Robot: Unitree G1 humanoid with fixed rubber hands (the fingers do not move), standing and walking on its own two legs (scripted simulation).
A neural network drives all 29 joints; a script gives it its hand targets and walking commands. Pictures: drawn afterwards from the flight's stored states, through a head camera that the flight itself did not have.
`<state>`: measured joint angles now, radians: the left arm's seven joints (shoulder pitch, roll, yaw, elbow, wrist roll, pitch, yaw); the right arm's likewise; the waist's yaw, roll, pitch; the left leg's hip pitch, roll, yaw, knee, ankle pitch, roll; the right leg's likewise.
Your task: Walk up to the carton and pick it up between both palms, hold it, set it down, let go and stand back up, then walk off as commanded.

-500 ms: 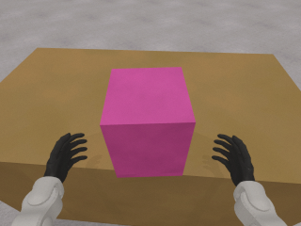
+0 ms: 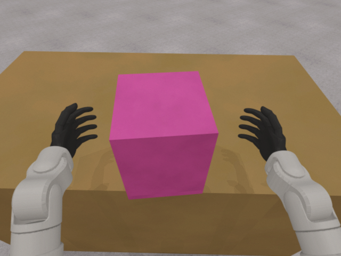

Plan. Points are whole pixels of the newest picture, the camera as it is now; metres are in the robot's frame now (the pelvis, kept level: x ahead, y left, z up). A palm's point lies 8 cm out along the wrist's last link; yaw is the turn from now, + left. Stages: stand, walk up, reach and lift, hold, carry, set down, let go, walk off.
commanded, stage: reach and lift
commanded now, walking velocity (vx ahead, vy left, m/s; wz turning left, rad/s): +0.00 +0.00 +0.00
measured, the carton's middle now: (162, 137) +0.41 +0.06 +0.06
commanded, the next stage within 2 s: none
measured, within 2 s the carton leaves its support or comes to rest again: neither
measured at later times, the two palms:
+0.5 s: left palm (54, 99) +0.36 +0.26 +0.22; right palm (259, 101) +0.40 -0.15 +0.19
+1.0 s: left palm (75, 115) +0.39 +0.25 +0.15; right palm (244, 116) +0.41 -0.14 +0.14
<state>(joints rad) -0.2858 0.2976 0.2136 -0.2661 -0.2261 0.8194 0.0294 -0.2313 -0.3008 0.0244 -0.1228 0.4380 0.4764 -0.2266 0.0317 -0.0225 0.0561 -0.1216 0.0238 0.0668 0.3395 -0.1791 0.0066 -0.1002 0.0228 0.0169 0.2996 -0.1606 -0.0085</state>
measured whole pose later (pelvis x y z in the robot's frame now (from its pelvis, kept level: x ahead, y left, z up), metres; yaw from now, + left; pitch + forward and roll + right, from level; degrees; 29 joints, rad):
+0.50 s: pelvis -0.01 -0.01 +0.00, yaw +2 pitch +0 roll -1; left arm -0.77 0.43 0.17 0.31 -0.24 0.78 0.03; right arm -0.74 -0.27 0.01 0.42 0.42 0.52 -0.21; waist 0.01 -0.02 -0.03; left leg -0.21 0.02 0.02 0.38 -0.17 0.00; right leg -0.16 0.03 -0.02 0.31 -0.16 -0.02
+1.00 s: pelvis +0.00 +0.00 +0.00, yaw +3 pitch +0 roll -1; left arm -0.73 0.33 0.15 0.54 -0.15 0.53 0.00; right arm -0.72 -0.22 0.05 0.63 0.37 0.35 -0.20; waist 0.01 -0.01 0.00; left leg -0.19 0.02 0.02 0.37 -0.19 0.00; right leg -0.13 0.02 -0.02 0.28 -0.16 -0.01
